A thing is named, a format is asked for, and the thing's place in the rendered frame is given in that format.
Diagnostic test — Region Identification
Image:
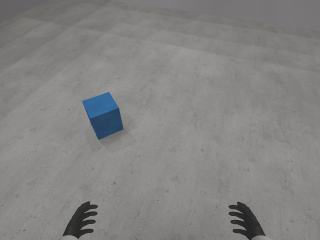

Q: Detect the right robot hand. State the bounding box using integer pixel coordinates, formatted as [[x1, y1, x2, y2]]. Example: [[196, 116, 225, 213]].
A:
[[228, 201, 266, 240]]

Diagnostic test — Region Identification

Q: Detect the carton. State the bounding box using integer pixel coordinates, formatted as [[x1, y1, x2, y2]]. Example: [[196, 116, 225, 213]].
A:
[[82, 92, 124, 140]]

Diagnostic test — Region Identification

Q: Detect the left robot hand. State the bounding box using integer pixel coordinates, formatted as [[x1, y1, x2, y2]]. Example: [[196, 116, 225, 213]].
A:
[[63, 201, 98, 239]]

